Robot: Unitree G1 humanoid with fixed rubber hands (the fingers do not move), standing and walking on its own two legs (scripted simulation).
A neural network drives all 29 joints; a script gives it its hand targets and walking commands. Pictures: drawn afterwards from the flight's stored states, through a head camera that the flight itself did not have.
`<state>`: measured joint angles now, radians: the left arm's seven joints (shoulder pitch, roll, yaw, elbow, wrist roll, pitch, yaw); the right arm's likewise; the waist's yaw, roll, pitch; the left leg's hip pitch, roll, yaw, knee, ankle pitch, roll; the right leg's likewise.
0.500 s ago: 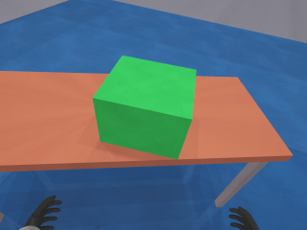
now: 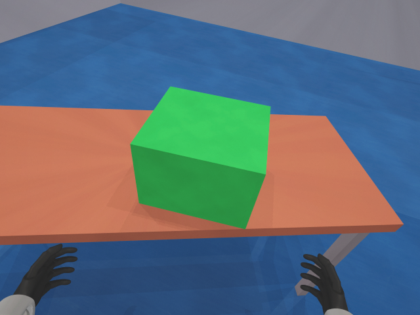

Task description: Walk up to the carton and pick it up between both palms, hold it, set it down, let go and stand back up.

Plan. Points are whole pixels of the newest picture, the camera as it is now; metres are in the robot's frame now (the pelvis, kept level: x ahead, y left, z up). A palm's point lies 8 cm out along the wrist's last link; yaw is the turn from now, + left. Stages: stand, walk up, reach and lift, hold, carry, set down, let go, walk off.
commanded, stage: reach and lift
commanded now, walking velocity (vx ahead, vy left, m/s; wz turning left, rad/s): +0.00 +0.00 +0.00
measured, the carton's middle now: (205, 154) +0.54 +0.00 +0.00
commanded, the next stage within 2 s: none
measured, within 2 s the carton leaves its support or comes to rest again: neither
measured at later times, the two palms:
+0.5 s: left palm (36, 263) +0.23 +0.30 +0.01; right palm (323, 291) +0.18 -0.20 +0.02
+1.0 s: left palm (41, 230) +0.27 +0.30 +0.04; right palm (309, 247) +0.26 -0.19 +0.03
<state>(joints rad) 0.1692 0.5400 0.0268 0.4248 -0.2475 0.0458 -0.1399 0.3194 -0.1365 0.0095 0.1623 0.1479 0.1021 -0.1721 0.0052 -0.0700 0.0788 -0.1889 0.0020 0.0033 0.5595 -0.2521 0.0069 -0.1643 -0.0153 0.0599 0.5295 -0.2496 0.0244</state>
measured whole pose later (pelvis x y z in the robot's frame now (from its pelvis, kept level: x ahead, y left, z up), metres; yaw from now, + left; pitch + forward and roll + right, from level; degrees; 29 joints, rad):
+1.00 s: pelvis +0.04 +0.00 +0.00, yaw +0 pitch -3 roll -1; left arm 0.14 0.62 0.03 0.26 -0.43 -0.04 -0.18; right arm 0.24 -0.13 0.06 -0.03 0.22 0.14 -0.27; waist 0.01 -0.01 0.08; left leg -0.19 0.00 0.00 0.54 -0.30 0.01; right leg -0.16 -0.02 0.06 0.49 -0.28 0.04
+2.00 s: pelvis +0.05 +0.00 +0.01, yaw +0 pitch -2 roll -1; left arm -0.56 0.59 0.03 0.67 -0.43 0.17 -0.20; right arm -0.41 -0.12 -0.09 0.34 0.25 0.26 -0.29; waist -0.03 -0.02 0.08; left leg -0.19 0.01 0.01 0.50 -0.28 0.01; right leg -0.16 -0.02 0.06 0.45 -0.26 0.04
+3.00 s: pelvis +0.05 +0.00 +0.00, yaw +0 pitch +10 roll -1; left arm -1.04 0.52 -0.14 1.40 -0.43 -0.12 -0.16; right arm -0.87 -0.17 -0.09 1.04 0.26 -0.02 -0.21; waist -0.12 -0.02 -0.05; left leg -0.45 0.01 0.00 0.51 -0.24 0.01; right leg -0.41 -0.01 0.06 0.45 -0.23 0.05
